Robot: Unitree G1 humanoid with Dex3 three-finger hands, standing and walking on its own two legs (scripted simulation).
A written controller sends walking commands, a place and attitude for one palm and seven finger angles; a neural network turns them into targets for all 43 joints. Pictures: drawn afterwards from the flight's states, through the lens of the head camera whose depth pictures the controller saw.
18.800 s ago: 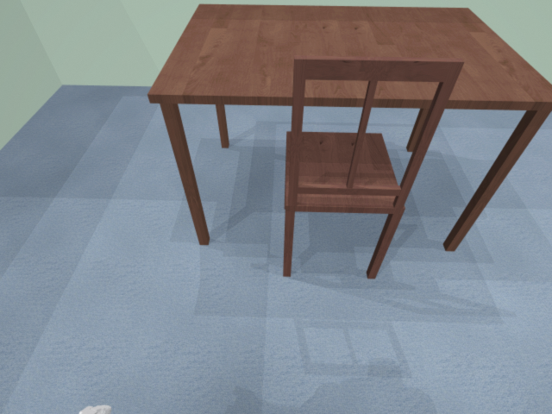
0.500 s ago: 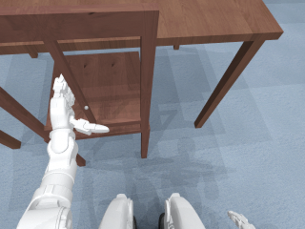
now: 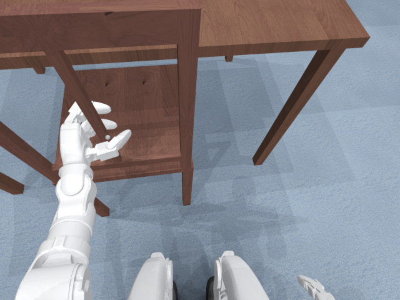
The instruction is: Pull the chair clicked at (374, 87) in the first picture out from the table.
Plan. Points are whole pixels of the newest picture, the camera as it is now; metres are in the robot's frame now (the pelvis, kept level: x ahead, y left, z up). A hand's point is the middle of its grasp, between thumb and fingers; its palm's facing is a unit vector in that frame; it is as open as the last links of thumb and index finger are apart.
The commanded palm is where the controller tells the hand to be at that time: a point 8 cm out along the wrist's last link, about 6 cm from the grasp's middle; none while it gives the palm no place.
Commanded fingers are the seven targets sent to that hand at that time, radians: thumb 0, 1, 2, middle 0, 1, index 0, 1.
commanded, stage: hook a spindle and tug to test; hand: left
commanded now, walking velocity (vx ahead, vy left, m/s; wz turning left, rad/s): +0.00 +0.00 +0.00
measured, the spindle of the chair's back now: (95, 122) +0.44 +0.19 +0.05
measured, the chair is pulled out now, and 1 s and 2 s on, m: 0.00 0.00 0.08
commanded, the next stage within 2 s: step backward, pulling the chair out in 0.78 s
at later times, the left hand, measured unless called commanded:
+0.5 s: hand (113, 141) +0.42 +0.17 +0.02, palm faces +0.13 -0.99 -0.02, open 4.9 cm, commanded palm +0.37 +0.22 +0.02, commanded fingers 0.00 0.90 0.90 -0.50 -1.45 -0.50 -1.45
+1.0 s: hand (111, 142) +0.41 +0.17 +0.03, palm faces +0.10 -0.98 -0.14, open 5.2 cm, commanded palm +0.38 +0.22 +0.03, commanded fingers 0.00 0.90 0.90 -0.50 -1.45 -0.50 -1.45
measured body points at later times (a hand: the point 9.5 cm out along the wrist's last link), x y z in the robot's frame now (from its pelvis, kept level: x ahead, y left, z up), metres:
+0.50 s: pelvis +0.01 +0.01 +0.00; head +0.13 +0.02 +0.44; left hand +0.40 +0.22 +0.02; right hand +0.10 -0.25 -0.11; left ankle +0.02 +0.09 -0.62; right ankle +0.02 -0.09 -0.62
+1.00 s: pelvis +0.03 +0.01 +0.04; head +0.16 +0.01 +0.48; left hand +0.40 +0.22 +0.04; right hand +0.14 -0.24 -0.08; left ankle +0.02 +0.09 -0.62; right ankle +0.02 -0.10 -0.62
